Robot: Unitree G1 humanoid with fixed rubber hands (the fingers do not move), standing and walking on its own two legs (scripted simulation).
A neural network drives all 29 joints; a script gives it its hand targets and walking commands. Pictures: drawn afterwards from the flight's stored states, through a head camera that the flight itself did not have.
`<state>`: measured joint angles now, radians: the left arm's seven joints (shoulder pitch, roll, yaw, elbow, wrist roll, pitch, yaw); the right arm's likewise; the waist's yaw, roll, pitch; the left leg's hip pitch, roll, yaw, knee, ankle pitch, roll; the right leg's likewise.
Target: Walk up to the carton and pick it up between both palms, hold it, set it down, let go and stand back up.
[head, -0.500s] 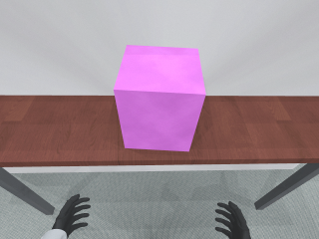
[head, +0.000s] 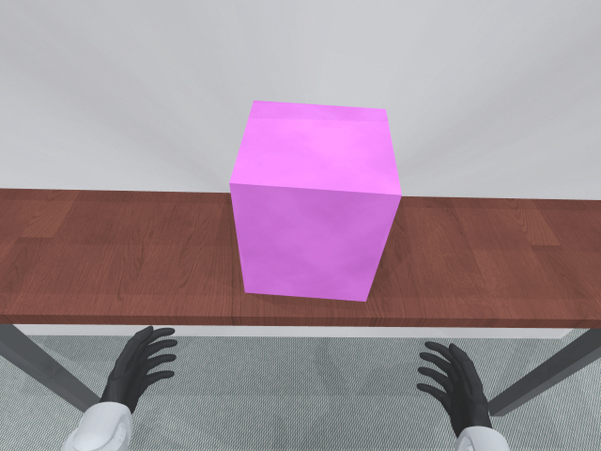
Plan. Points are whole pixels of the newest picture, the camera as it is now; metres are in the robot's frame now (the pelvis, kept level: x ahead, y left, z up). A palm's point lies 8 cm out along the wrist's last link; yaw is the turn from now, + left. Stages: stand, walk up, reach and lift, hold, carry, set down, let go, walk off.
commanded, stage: reach and lift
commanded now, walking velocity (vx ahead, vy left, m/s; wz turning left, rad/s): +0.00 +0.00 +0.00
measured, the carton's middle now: (312, 205) +0.48 +0.03 +0.06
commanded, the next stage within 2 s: none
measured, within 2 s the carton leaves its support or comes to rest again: neither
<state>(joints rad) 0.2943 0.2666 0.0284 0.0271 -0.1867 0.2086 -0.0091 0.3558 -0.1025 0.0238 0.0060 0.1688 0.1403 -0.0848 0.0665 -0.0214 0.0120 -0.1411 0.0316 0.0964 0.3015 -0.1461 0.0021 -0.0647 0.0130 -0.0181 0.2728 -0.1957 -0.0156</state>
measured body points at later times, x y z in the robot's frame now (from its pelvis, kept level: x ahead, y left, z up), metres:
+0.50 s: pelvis +0.01 +0.00 +0.00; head +0.01 +0.00 +0.45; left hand +0.25 +0.24 +0.05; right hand +0.27 -0.17 +0.05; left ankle +0.01 +0.11 -0.75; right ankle -0.03 -0.11 -0.75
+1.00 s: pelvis -0.01 +0.00 +0.00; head +0.00 +0.01 +0.45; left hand +0.32 +0.24 +0.10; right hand +0.34 -0.17 +0.11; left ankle +0.01 +0.12 -0.75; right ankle -0.03 -0.11 -0.75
